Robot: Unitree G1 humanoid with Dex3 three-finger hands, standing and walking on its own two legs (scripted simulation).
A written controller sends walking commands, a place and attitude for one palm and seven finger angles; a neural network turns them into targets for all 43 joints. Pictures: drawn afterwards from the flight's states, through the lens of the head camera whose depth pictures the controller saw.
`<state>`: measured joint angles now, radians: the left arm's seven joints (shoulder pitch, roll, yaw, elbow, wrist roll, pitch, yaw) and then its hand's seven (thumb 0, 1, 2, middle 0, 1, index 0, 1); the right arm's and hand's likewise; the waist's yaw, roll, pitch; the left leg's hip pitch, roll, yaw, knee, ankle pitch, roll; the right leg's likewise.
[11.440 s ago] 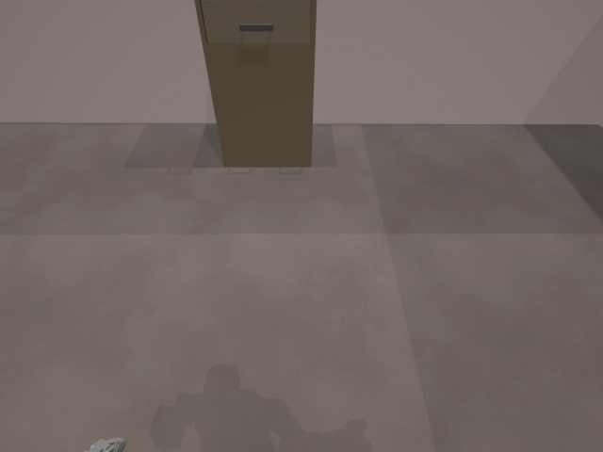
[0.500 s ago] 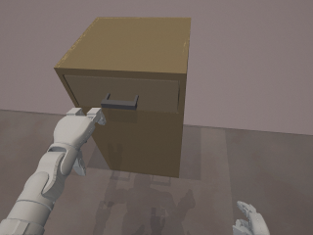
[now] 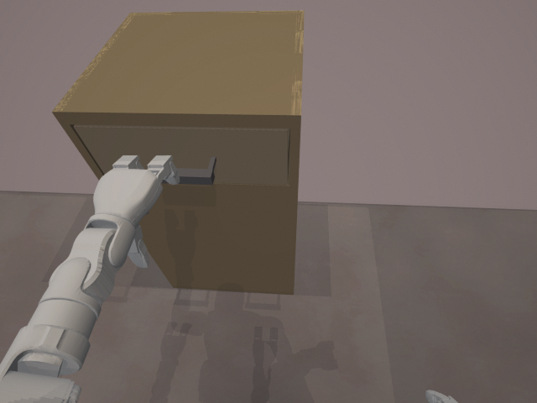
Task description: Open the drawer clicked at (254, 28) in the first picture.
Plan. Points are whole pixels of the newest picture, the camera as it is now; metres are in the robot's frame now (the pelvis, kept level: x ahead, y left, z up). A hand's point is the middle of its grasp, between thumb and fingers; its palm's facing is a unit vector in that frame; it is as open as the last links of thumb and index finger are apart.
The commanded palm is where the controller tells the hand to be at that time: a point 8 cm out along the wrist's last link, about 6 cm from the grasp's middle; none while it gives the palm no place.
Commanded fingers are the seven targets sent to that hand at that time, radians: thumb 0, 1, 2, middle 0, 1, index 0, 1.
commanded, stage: move the hooked fingers above the handle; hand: left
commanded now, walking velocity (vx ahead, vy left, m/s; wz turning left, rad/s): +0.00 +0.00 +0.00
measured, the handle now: (183, 168) +0.56 +0.22 -0.02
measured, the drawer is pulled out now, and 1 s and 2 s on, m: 0.00 0.00 0.00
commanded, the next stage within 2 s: none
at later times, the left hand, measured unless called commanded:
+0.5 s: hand (153, 182) +0.45 +0.23 +0.05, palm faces +0.01 -0.02 -1.00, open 13.8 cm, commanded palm +0.44 +0.23 +0.10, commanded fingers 0.00 -0.50 0.30 -0.30 -1.20 -0.30 -1.20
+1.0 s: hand (173, 167) +0.51 +0.21 +0.03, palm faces -0.04 +0.01 -1.00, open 13.6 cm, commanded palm +0.48 +0.23 +0.09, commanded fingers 0.00 -0.50 0.30 -0.30 -1.20 -0.30 -1.20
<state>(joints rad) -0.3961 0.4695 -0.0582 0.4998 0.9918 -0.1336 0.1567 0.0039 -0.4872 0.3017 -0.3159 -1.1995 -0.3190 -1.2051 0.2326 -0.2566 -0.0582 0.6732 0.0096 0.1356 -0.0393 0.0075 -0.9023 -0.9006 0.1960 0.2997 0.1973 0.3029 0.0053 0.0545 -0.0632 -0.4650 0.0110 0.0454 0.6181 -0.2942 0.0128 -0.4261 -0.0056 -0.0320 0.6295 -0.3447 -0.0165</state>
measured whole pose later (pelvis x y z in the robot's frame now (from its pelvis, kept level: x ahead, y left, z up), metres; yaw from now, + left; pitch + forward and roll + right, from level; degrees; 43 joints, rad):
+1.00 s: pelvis +0.00 +0.01 -0.02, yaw -3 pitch +19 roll -1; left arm -0.90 0.53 0.00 1.13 1.11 -0.04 0.28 0.00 -0.48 0.30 -0.34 -1.23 -0.35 -1.25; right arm 0.39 -0.27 -0.05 0.70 -0.01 0.16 -0.02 0.00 -0.90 -0.90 0.20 0.30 0.20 0.30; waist -0.14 0.06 -0.14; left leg -0.77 0.04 0.07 0.78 -0.35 0.03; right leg -0.72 0.02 0.00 0.75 -0.36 0.00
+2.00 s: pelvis +0.01 +0.01 -0.01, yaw -1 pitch +18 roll -2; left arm -0.81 0.57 -0.02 1.04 1.07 -0.12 0.18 0.00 -0.49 0.30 -0.32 -1.20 -0.32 -1.21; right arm 0.37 -0.25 -0.06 0.69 0.00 0.16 -0.04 0.00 -0.90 -0.90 0.20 0.30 0.20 0.30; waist -0.11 0.05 -0.13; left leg -0.71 0.04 0.04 0.75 -0.35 0.02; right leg -0.64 0.02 -0.03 0.70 -0.37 0.00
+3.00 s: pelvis +0.00 +0.02 -0.03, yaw -2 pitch +21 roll -2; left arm -0.87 0.54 0.00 1.10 1.11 -0.12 0.29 0.00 -0.49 0.30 -0.31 -1.20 -0.32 -1.20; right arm 0.36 -0.26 -0.06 0.71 -0.03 0.13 -0.03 0.00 -0.90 -0.90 0.20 0.30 0.20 0.30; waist -0.14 0.05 -0.14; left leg -0.84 0.04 0.04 0.85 -0.38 0.03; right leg -0.77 0.02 -0.03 0.79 -0.39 0.00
